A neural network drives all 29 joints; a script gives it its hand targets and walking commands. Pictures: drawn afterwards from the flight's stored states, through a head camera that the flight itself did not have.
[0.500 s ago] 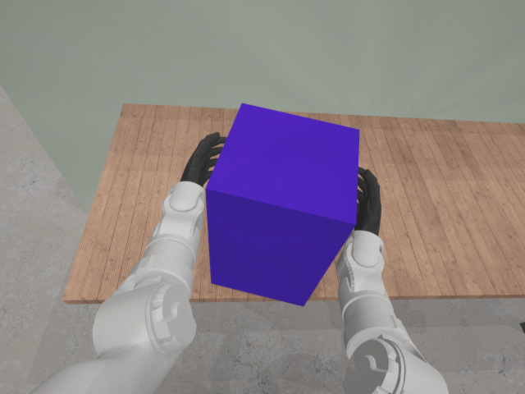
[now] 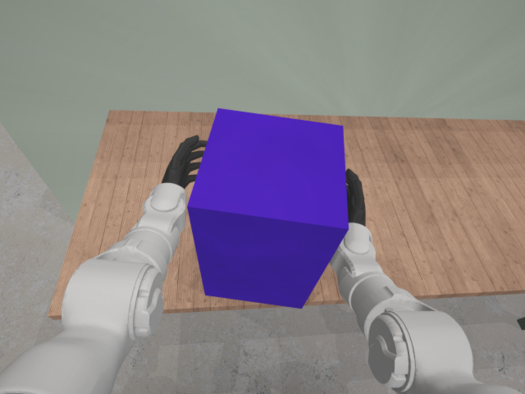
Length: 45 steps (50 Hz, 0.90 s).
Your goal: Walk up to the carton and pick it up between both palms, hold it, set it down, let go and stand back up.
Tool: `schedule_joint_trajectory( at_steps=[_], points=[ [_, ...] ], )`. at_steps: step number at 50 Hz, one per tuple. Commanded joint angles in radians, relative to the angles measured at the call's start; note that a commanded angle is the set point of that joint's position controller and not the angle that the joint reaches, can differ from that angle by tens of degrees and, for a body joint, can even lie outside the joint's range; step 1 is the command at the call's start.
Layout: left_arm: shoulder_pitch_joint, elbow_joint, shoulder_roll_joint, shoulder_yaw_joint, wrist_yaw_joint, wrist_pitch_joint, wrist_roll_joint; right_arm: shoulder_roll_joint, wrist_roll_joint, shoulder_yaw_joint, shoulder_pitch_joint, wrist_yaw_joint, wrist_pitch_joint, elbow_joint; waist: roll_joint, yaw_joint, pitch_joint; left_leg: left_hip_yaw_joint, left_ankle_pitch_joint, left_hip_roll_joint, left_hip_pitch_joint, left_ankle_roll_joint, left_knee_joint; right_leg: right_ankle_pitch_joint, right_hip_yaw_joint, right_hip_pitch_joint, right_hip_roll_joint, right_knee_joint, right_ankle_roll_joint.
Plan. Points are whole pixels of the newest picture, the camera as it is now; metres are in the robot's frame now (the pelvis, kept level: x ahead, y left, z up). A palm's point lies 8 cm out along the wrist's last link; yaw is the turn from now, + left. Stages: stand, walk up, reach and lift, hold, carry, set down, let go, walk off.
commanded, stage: set down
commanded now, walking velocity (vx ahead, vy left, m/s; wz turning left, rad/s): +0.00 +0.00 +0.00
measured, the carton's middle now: (265, 221) +0.40 -0.02 +0.01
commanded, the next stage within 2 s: none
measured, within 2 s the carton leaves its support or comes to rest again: neither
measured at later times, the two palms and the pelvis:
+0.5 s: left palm (148, 222) +0.38 +0.16 +0.04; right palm (364, 250) +0.33 -0.17 +0.03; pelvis -0.04 +0.00 -0.01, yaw +1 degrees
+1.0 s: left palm (126, 263) +0.33 +0.19 +0.02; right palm (366, 295) +0.26 -0.16 +0.01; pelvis -0.02 -0.01 +0.01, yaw +0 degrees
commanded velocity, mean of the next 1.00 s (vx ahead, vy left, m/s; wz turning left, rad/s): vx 0.00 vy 0.00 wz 0.00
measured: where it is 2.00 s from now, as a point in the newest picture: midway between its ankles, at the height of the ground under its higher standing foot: outside the picture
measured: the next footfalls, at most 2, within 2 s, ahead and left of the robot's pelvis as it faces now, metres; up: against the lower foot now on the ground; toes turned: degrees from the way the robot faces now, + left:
none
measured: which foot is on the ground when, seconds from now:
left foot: down 0.00-1.00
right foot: down 0.00-1.00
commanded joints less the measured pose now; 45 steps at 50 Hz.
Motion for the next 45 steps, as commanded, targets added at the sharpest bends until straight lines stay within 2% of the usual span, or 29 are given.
schedule_joint_trajectory(
  at_steps=[1,4,7,14,19,25,31,37,45],
  points=[
    [-0.401,-0.087,0.090,-0.059,-0.001,-0.042,-0.046,-0.105,0.051,0.046,-0.371,0.001,-0.045,-0.102,0.145,0.006,-0.594,-0.071,0.541,-0.026,0.420,-0.121,0.061,0.494,-0.005,0.135,0.031,0.043,-0.013],
    [-0.361,-0.070,0.104,-0.081,-0.007,-0.032,-0.068,-0.138,0.095,0.082,-0.343,0.005,-0.040,-0.096,0.142,0.027,-0.545,-0.075,0.513,-0.024,0.434,-0.123,0.061,0.418,-0.007,0.080,0.036,0.034,-0.013],
    [-0.337,-0.085,0.119,-0.102,-0.018,-0.024,-0.091,-0.158,0.129,0.105,-0.317,0.006,-0.033,-0.095,0.134,0.031,-0.497,-0.080,0.439,-0.026,0.424,-0.120,0.043,0.346,-0.007,0.048,0.036,0.030,-0.009],
    [-0.280,-0.216,0.123,-0.170,-0.041,-0.028,-0.164,-0.163,0.149,0.132,-0.258,0.014,-0.021,-0.186,0.117,0.016,-0.479,-0.096,0.287,-0.027,0.413,-0.108,0.009,0.226,-0.022,0.023,0.034,0.033,-0.015],
    [-0.309,-0.240,0.139,-0.214,-0.045,-0.038,-0.223,-0.164,0.139,0.113,-0.278,0.013,0.016,-0.259,0.119,-0.003,-0.459,-0.101,0.100,-0.029,0.360,-0.098,-0.018,0.073,-0.023,-0.002,0.023,0.038,-0.024],
    [-0.255,-0.260,0.159,-0.212,-0.050,-0.025,-0.233,-0.136,0.134,0.118,-0.221,-0.003,0.053,-0.333,0.115,0.003,-0.417,-0.103,0.020,-0.029,0.345,-0.084,-0.038,0.023,-0.014,0.045,0.012,0.042,-0.025],
    [-0.129,-0.318,0.168,-0.146,-0.070,0.009,-0.181,-0.084,0.140,0.147,-0.103,-0.028,0.051,-0.374,0.100,0.043,-0.329,-0.088,0.055,-0.031,0.358,-0.077,-0.058,0.044,0.005,0.131,0.009,0.017,-0.018],
    [0.059,-0.496,0.169,-0.069,-0.100,0.049,-0.126,-0.036,0.131,0.192,0.085,-0.059,0.015,-0.488,0.075,0.078,-0.249,-0.073,0.170,-0.035,0.421,-0.071,-0.079,0.148,0.024,0.256,0.011,-0.025,-0.010],
    [0.272,-0.785,0.166,-0.060,-0.133,0.094,-0.131,-0.001,0.087,0.227,0.327,-0.088,-0.030,-0.698,0.071,0.075,-0.216,-0.062,0.270,-0.033,0.529,-0.073,-0.104,0.225,0.030,0.363,0.015,-0.079,-0.009]
  ],
)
